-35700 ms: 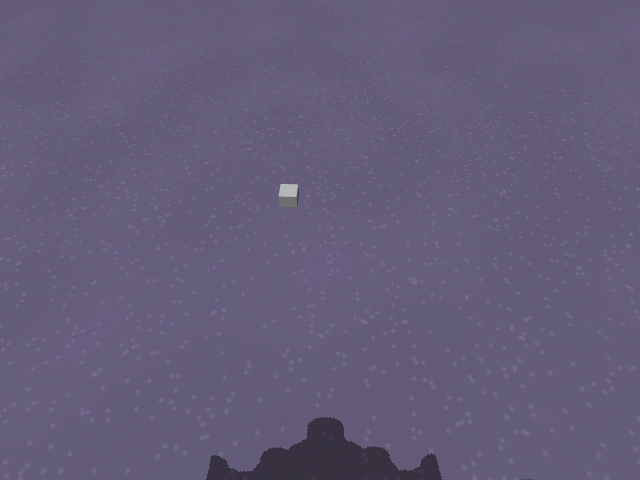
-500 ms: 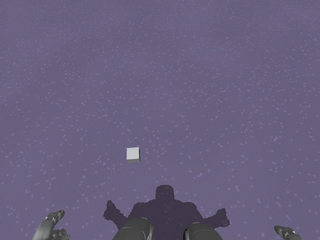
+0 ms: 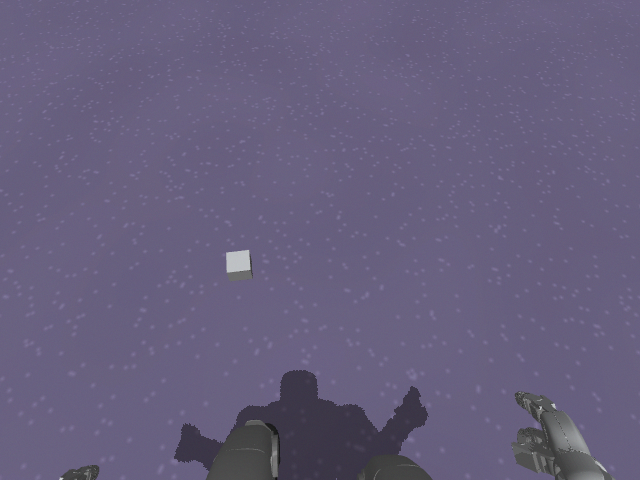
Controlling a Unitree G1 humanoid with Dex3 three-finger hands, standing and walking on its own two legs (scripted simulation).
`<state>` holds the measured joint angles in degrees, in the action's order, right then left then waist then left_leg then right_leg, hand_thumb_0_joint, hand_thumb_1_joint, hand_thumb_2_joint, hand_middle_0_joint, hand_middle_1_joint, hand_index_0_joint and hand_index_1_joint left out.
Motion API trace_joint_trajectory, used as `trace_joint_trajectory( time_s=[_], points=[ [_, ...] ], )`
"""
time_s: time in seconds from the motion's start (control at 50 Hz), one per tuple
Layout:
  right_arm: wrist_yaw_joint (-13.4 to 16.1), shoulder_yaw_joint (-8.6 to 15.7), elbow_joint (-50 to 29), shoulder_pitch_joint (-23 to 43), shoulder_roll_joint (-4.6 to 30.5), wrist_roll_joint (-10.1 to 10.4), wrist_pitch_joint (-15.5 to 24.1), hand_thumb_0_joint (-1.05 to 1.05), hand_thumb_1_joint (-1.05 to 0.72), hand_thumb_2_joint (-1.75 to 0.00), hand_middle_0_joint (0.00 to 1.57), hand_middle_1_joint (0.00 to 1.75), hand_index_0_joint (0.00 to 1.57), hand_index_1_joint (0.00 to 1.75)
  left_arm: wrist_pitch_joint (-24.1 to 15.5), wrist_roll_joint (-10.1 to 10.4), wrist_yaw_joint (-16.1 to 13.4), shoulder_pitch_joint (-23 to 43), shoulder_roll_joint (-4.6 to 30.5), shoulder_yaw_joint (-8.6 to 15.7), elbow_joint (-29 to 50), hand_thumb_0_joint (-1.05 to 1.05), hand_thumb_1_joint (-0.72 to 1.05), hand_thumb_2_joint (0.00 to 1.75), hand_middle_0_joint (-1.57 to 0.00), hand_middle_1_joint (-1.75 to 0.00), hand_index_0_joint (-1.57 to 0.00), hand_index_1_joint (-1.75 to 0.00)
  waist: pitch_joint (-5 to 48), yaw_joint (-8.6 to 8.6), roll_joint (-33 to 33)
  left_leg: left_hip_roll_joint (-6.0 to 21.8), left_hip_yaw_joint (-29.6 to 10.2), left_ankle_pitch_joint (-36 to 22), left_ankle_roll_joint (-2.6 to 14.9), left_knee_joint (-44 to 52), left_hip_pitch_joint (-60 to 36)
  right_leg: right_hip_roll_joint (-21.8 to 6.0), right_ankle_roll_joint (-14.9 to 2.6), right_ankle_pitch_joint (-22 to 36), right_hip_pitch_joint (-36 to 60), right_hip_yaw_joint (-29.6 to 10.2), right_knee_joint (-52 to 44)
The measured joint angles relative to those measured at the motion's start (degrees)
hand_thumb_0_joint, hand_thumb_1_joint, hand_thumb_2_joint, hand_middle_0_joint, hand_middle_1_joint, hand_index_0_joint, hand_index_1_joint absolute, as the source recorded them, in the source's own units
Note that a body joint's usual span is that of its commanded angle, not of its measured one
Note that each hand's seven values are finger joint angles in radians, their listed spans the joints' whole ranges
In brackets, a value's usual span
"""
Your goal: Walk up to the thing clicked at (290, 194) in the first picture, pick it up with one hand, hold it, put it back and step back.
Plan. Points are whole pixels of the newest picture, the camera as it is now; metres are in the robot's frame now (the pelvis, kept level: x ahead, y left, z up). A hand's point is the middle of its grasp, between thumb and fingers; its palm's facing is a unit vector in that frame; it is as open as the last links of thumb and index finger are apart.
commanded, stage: step back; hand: left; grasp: from above
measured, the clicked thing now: (239, 265) +0.76 +0.27 -0.72
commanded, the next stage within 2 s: stand in 1.86 s
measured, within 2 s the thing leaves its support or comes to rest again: neither
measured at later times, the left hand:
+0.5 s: hand out of the picture -0.06 +0.25 -0.13, palm faces +0.11 -0.92 -0.39, open 7.4 cm
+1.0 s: hand out of the picture -0.29 +0.23 -0.13, palm faces +0.12 -0.89 -0.43, open 7.4 cm
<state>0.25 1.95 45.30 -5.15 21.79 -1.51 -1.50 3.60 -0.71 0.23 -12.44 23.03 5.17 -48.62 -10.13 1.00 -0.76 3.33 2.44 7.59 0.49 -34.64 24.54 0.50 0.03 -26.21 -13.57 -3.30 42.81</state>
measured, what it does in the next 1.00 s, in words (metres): walks backwards: right foot, then left foot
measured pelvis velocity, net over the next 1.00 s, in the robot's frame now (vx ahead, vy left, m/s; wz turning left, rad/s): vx -0.31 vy -0.06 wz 0.11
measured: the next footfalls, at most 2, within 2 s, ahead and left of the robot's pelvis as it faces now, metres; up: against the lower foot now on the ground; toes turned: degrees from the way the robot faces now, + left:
right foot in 0.02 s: +0.00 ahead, -0.14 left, +0.00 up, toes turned +2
left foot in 0.36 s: -0.11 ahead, +0.10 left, +0.00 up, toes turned +5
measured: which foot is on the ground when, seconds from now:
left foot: down 0.00-0.04, up 0.06-0.34, down 0.36-0.72, up 0.74-0.96, down 0.98-1.00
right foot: up 0.00-0.00, down 0.02-0.38, up 0.40-0.68, down 0.70-1.00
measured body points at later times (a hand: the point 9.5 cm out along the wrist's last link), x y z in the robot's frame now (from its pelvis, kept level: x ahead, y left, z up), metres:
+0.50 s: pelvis -0.18 -0.03 +0.01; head -0.13 -0.01 +0.45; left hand -0.07 +0.30 -0.11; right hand -0.07 -0.33 -0.11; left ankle -0.15 +0.09 -0.72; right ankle -0.14 -0.15 -0.65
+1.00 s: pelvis -0.31 -0.06 +0.00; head -0.29 -0.07 +0.45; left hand -0.30 +0.28 -0.11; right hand -0.21 -0.37 -0.12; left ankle -0.30 +0.06 -0.72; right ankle -0.28 -0.19 -0.72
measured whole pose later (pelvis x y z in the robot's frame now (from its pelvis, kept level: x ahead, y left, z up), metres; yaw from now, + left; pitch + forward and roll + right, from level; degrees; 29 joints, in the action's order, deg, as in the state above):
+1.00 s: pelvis -0.31 -0.06 +0.00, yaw +6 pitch -3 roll +1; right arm -1.0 3.5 56.1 -13.7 22.8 -1.9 -1.5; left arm 0.4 -2.3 0.1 -13.9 22.8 4.2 -53.3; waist -5.0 1.9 -0.1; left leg -2.6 -1.8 19.9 -0.1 -36.4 15.3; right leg -3.9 0.1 -21.2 -16.4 0.1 40.5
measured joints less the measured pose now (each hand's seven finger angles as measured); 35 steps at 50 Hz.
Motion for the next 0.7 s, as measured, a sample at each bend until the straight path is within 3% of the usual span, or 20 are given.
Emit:
trace_joint_trajectory(
  time_s=[0.04, 0.06, 0.1, 0.16, 0.22, 0.32, 0.36, 0.4, 0.46, 0.5, 0.54, 0.6, 0.66, 0.7],
  points=[
    [0.00, 0.51, 0.37, 0.19, 1.27, 0.29, -0.68, 0.01, -0.90, -0.90, 0.21, 0.30, 0.21, 0.30, -0.47, -0.57, 0.37, -0.37, -1.14, 0.16, -0.91, 0.00, 0.91, 0.90, -0.20, -0.30, -0.20, -0.30, 0.15, -0.32, 2.60, 1.17, -1.51, 0.75, -0.44, -2.11, 2.23, 1.01, -0.43, 2.48, 1.26, 1.87, -4.22],
    [0.25, 0.92, 0.95, -0.13, 1.54, 0.53, -1.05, 0.01, -0.90, -0.90, 0.21, 0.30, 0.21, 0.30, -0.39, -0.93, 0.65, -0.80, -1.69, 0.03, -0.99, 0.00, 0.91, 0.90, -0.20, -0.30, -0.20, -0.30, 0.39, -0.60, 3.38, 0.10, -3.54, 6.03, -0.52, -4.19, 3.41, 1.13, -0.45, 2.90, 0.62, 2.49, -3.67],
    [0.79, 1.34, 2.22, -1.65, 1.48, 0.79, -1.72, 0.01, -0.90, -0.90, 0.21, 0.30, 0.21, 0.30, -0.16, -1.34, 0.92, -2.02, -2.09, -0.37, -0.61, 0.00, 0.91, 0.90, -0.20, -0.30, -0.20, -0.30, 1.51, 0.48, 2.29, -4.48, -6.70, 15.34, -1.05, -13.56, 5.92, -0.35, -1.03, 3.77, -0.96, 1.66, -3.01],
    [0.91, 1.46, 3.15, -4.50, 2.22, 1.32, -1.44, 0.01, -0.90, -0.90, 0.20, 0.30, 0.21, 0.30, 0.07, -1.62, 0.31, -2.46, -2.96, -0.58, -0.56, 0.01, 0.91, 0.90, -0.20, -0.30, -0.20, -0.30, 2.47, 0.63, 2.05, -9.31, -9.48, 17.26, -1.13, -26.00, 7.14, -2.02, -0.87, 6.72, -1.72, 1.63, -5.38],
    [1.05, 1.34, 3.80, -7.14, 2.62, 1.30, -1.01, 0.01, -0.90, -0.90, 0.20, 0.30, 0.21, 0.30, -0.03, -1.84, -0.30, -1.31, -3.02, -0.52, 0.65, 0.01, 0.90, 0.90, -0.20, -0.30, -0.21, -0.30, 2.68, 0.09, 2.33, -10.26, -9.53, 18.44, -1.67, -29.24, 4.20, -2.69, -0.77, 8.95, -3.10, 2.74, -6.57],
    [0.92, 0.85, 4.93, -9.05, 1.61, 0.79, -1.25, 0.01, -0.90, -0.90, 0.20, 0.30, 0.21, 0.30, -0.72, -1.54, -1.34, 2.78, -1.82, -0.80, 4.25, 0.01, 0.90, 0.90, -0.20, -0.30, -0.20, -0.30, 1.27, -0.85, 1.53, -7.00, -5.70, 21.17, -1.49, -15.23, -5.52, -3.85, -0.59, 11.13, -6.55, 5.46, -5.19],
    [0.66, 0.77, 5.03, -9.17, 1.18, 0.64, -0.75, 0.01, -0.90, -0.90, 0.20, 0.30, 0.21, 0.30, -0.54, -1.06, -1.34, 4.65, -1.12, -1.15, 5.28, 0.01, 0.90, 0.90, -0.20, -0.30, -0.20, -0.30, 0.77, -1.35, 0.97, -5.65, -4.07, 16.10, -0.68, -4.66, -10.07, -4.45, -0.27, 11.34, -8.82, 6.44, -2.98],
    [0.51, 0.78, 5.58, -8.11, -0.22, 0.23, -0.39, 0.01, -0.90, -0.90, 0.20, 0.30, 0.21, 0.30, -0.06, -0.58, -1.29, 6.70, -0.24, -1.12, 5.23, 0.00, 0.90, 0.90, -0.20, -0.30, -0.20, -0.30, -0.90, -0.95, -1.87, -7.09, -2.61, 11.99, 0.30, -2.68, -10.42, -5.50, -0.25, 10.32, -10.65, 4.53, -0.37],
    [-0.15, -0.07, 5.19, -7.28, -0.75, -0.07, -0.10, 0.01, -0.90, -0.90, 0.20, 0.30, 0.21, 0.30, 0.96, -0.13, -1.44, 7.43, -0.60, -0.92, 3.82, 0.00, 0.91, 0.90, -0.20, -0.30, -0.20, -0.30, -0.63, -2.02, -1.13, -5.46, -3.53, 10.55, 0.89, -3.55, -8.10, 0.58, -0.79, -2.49, -13.88, -0.60, 12.75],
    [0.10, -0.56, 5.01, -6.55, -1.13, -0.30, 0.00, 0.01, -0.90, -0.90, 0.21, 0.30, 0.21, 0.30, 1.19, 0.32, -1.40, 7.17, -0.48, -0.80, 3.12, 0.00, 0.91, 0.90, -0.20, -0.30, -0.20, -0.30, 0.15, -2.05, -1.22, -4.44, -3.60, 8.42, 0.69, -1.87, -7.24, 3.80, -1.13, -3.34, -15.11, -3.27, 22.11],
    [0.34, -0.60, 4.52, -5.53, -1.06, -0.41, 0.00, 0.01, -0.90, -0.90, 0.21, 0.30, 0.21, 0.30, 1.02, 0.41, -1.17, 6.44, -0.51, -0.66, 2.69, 0.00, 0.91, 0.90, -0.20, -0.30, -0.20, -0.30, 0.78, -1.72, -0.98, -3.36, -3.46, 6.54, 0.64, -0.69, -6.02, 4.86, -0.65, -3.15, -14.28, -3.69, 26.26],
    [0.60, -0.22, 3.06, -3.46, -0.49, -0.58, 0.07, 0.01, -0.90, -0.90, 0.21, 0.30, 0.21, 0.30, 0.65, 0.13, -0.79, 4.82, -0.56, -0.63, 2.09, 0.00, 0.91, 0.90, -0.20, -0.30, -0.20, -0.30, 1.04, -1.00, -0.38, -1.76, -2.79, 4.30, 0.47, -0.05, -3.86, 3.54, 0.50, -3.98, -9.71, -2.72, 21.49],
    [0.53, 0.05, 1.78, -1.39, 0.55, -0.62, 0.21, 0.01, -0.90, -0.90, 0.21, 0.30, 0.21, 0.30, -0.20, -0.08, -0.33, 3.14, -0.55, -0.87, 0.58, 0.00, 0.91, 0.90, -0.20, -0.30, -0.20, -0.30, 1.32, -0.22, 0.45, -0.12, -1.88, 2.89, -0.37, -1.10, -1.03, 0.71, 0.09, -3.07, -2.81, -0.54, 5.98],
    [0.29, 0.20, 1.56, -0.18, 1.61, -0.35, -0.20, 0.01, -0.90, -0.90, 0.21, 0.30, 0.21, 0.30, -1.29, -0.42, -0.20, 2.12, -0.85, -0.80, -1.26, 0.00, 0.91, 0.90, -0.20, -0.30, -0.20, -0.30, 1.58, 0.13, 1.89, 1.40, -2.04, 2.91, -0.80, -3.69, 1.46, 0.55, -0.12, 1.89, 1.57, 0.77, -5.14]
  ],
)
